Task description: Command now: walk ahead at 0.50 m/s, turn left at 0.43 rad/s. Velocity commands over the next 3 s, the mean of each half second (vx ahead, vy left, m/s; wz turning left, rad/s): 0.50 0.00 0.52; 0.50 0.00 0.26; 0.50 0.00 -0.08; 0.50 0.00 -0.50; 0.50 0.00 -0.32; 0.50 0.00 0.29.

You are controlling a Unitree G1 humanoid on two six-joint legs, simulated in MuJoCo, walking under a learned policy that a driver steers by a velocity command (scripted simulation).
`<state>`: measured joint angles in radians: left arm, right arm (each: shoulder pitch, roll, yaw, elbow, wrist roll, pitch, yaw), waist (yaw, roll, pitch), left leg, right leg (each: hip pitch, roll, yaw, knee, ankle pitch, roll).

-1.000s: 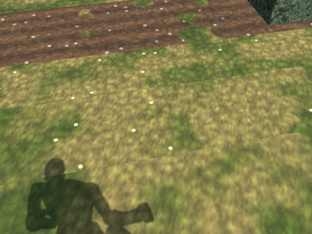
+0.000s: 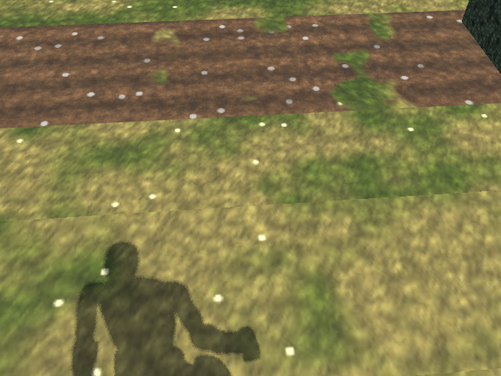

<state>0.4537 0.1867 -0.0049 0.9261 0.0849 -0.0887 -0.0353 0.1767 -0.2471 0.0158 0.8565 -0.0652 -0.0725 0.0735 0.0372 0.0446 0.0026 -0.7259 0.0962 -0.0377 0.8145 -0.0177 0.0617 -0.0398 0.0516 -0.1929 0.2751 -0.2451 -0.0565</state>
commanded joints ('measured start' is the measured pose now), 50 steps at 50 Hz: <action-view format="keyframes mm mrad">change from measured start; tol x32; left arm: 1 -93 123 24 -62 11 -29 7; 13 130 50 -4 7 78 -25 -52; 15 -318 121 16 -117 -45 -33 -58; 29 -493 66 -41 -253 27 -1 -16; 36 -453 126 -31 -204 16 41 -19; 39 269 219 56 69 -6 6 -17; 50 -69 107 -5 9 -26 -60 -2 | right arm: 1 5 9 9 -53 18 14 20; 9 -172 -87 -57 -130 8 -2 2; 14 621 -172 -120 110 -8 -33 -48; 21 51 -60 -50 -4 28 -83 2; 40 691 93 17 175 -19 -13 52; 50 -10 57 23 -69 -11 14 17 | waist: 1 -59 -61 52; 10 -74 -135 88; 13 -168 180 -423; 16 -221 -44 10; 36 -174 -22 165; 40 -16 -340 -404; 50 -55 -93 63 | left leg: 1 103 6 -10 -74 194 10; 10 251 -156 148 -204 -140 52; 13 1413 94 -473 -244 107 434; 24 -43 -109 -176 -461 -173 194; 27 668 -27 -415 -157 -313 246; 34 175 -96 -448 -25 -595 196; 38 319 -164 -329 454 -253 66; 41 -441 -288 -103 1397 -792 -83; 43 -649 -174 -105 1265 -441 -22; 50 160 -6 42 21 221 0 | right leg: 1 -121 -320 71 -155 534 -187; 11 67 -320 -93 312 1068 -77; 14 -846 2 181 1131 -377 62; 24 -124 -100 168 757 284 64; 28 -910 -148 338 373 521 83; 37 -195 -148 189 -114 697 52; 40 932 -434 367 469 1214 -320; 43 371 -412 507 62 12 -243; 50 -423 -237 256 -116 445 -242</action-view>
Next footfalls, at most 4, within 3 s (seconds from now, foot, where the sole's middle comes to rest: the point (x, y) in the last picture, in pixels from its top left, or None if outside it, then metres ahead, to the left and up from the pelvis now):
0.22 left None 0.31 0.15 -0.78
0.76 right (260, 341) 0.69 0.02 -0.95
1.24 left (171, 272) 0.93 0.34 -0.95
1.74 right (224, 220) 1.16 0.17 -0.95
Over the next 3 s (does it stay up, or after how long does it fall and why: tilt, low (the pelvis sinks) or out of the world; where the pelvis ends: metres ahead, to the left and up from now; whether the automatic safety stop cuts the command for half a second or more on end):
stays up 1.71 0.21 -0.35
